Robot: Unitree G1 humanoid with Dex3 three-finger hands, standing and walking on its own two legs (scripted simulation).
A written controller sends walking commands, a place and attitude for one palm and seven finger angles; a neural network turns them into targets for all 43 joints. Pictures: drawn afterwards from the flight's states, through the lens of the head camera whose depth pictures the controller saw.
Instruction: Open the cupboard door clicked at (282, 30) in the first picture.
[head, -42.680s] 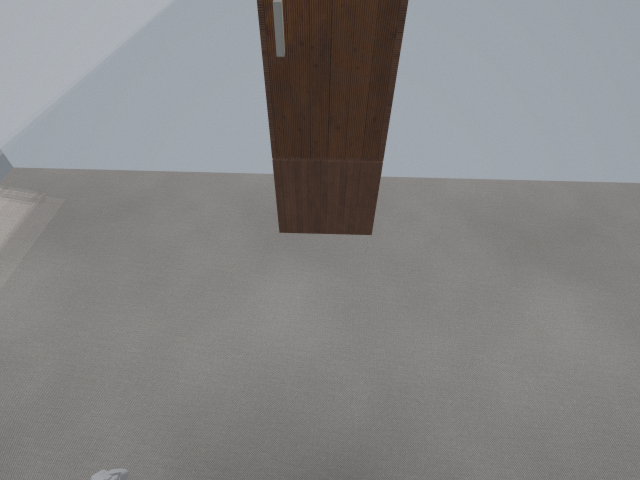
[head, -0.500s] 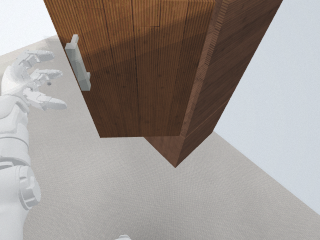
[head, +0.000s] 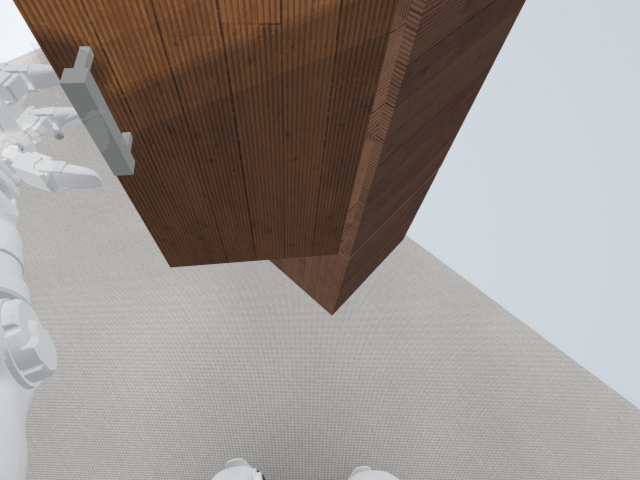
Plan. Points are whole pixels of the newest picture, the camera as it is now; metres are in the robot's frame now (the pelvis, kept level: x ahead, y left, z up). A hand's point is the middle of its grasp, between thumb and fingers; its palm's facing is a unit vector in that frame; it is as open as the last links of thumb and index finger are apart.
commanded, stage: move the hooked fingers beside the handle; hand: left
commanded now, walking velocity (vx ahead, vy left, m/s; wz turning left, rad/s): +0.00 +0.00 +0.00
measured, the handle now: (105, 115) +0.52 +0.21 +0.13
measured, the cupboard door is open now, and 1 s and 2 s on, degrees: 49 49 48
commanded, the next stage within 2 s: slide the fingers in behind the handle in 0.56 s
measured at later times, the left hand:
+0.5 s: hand (50, 145) +0.47 +0.26 +0.13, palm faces +0.07 -1.00 -0.01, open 14.0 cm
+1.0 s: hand (64, 142) +0.48 +0.25 +0.13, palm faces +0.08 -1.00 +0.00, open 13.9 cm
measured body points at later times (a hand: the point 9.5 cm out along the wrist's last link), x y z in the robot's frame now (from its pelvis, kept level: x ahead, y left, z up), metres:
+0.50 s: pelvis +0.00 +0.00 +0.00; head +0.09 +0.02 +0.44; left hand +0.46 +0.32 +0.13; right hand +0.04 -0.27 -0.11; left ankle +0.01 +0.11 -0.71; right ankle -0.04 -0.12 -0.71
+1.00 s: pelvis -0.01 +0.00 +0.00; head +0.08 +0.02 +0.44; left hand +0.47 +0.30 +0.13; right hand -0.01 -0.27 -0.11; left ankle +0.01 +0.11 -0.71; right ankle -0.04 -0.12 -0.71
